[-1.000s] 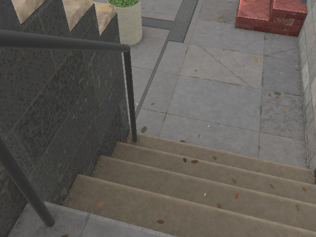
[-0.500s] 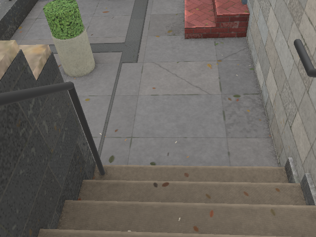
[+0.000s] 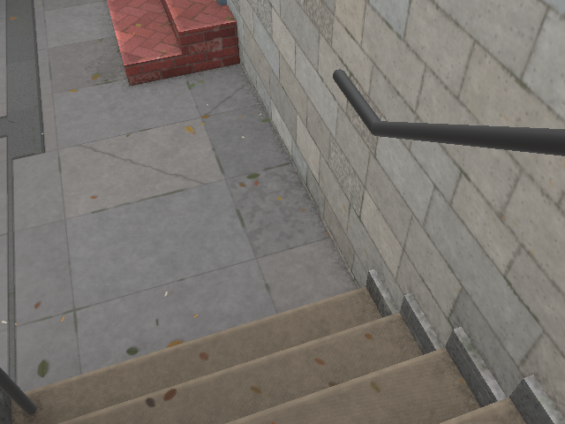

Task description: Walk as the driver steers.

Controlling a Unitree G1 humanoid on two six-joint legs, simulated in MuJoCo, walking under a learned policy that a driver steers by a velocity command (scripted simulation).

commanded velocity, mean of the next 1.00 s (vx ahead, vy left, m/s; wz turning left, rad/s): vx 0.50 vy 0.00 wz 0.13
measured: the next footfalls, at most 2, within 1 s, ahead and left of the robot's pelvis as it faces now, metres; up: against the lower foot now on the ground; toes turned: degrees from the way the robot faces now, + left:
right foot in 0.18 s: +0.15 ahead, -0.18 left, +0.00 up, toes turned -5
left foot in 0.64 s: +0.33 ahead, +0.01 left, -0.19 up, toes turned -2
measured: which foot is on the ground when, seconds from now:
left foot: down 0.00-0.20, up 0.22-0.62, down 0.64-1.00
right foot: up 0.00-0.16, down 0.18-0.64, up 0.66-1.00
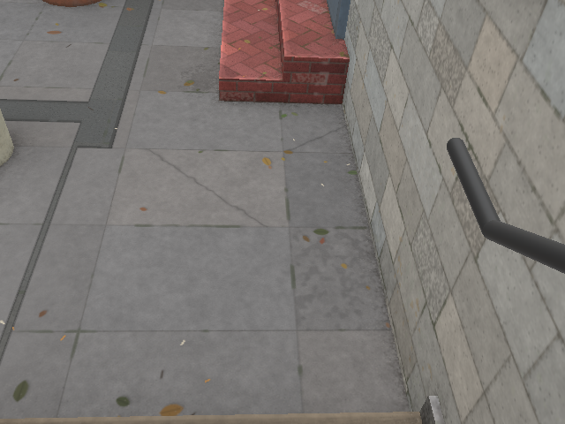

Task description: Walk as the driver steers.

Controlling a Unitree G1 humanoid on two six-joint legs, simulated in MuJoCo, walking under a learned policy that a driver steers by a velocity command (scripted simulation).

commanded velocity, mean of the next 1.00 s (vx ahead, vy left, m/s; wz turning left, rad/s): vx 0.42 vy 0.00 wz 0.13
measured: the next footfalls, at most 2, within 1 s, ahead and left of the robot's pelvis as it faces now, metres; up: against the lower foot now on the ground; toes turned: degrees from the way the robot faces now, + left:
right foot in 0.14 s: +0.20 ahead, -0.16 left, -0.19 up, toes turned +8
left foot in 0.72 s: +0.44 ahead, +0.08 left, -0.38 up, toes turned +3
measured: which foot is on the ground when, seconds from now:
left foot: down 0.00-0.14, up 0.16-0.70, down 0.72-1.00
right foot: up 0.00-0.12, down 0.14-0.72, up 0.74-1.00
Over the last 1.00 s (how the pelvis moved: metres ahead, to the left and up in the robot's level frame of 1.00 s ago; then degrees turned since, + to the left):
0.41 -0.07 -0.25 15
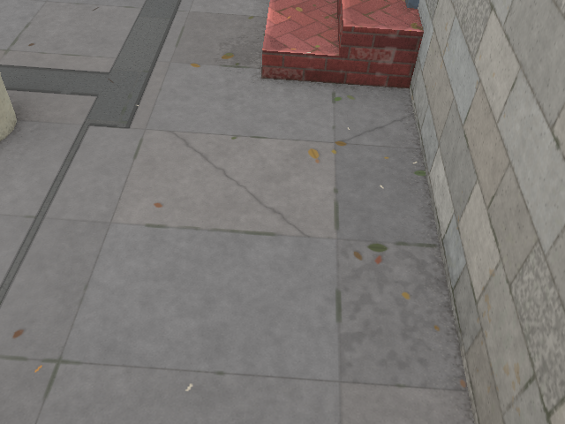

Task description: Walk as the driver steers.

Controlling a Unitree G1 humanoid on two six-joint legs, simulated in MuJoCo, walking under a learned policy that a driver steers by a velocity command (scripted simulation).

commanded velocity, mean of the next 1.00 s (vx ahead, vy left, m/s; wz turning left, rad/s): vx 0.15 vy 0.00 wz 0.26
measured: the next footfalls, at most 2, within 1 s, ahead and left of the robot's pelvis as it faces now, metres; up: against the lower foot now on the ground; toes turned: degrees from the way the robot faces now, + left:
right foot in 0.16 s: +0.17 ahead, -0.24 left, -0.05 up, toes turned -1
right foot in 0.42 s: +0.23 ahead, -0.22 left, -0.19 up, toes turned +0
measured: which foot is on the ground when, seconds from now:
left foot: down 0.00-0.42, up 0.44-1.00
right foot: up 0.00-0.14, down 0.16-0.26, up 0.28-0.40, down 0.42-1.00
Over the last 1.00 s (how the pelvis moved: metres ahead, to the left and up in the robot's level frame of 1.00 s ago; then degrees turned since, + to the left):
0.44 -0.01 -0.35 6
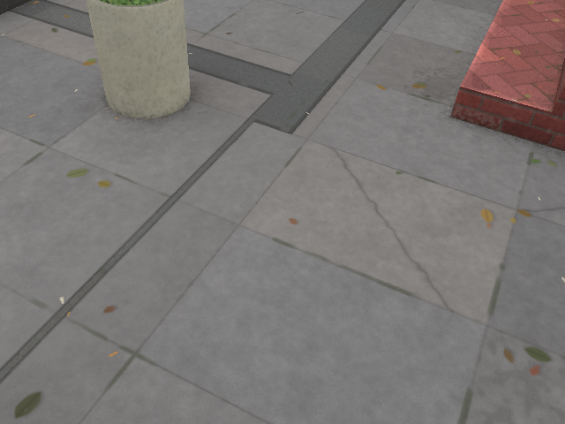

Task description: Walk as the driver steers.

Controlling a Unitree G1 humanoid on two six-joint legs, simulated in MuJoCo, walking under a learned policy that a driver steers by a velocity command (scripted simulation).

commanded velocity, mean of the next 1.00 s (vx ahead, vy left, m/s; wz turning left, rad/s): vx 0.48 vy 0.00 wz -0.01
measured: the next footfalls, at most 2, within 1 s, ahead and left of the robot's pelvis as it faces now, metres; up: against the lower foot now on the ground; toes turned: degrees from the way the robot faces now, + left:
left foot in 0.04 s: +0.09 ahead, +0.14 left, +0.00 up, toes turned +4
right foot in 0.58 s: +0.52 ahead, +0.04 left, -0.19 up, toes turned +14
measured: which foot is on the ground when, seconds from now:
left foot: up 0.00-0.02, down 0.04-0.56, up 0.58-0.92, down 0.94-1.00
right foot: down 0.00-0.04, up 0.06-0.56, down 0.58-0.94, up 0.96-1.00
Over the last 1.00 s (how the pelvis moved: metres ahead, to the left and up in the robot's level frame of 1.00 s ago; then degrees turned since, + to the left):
0.26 -0.03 -0.20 17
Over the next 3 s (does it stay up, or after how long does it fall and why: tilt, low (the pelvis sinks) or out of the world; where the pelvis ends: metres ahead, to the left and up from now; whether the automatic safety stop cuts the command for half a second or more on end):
stays up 1.66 0.07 -0.16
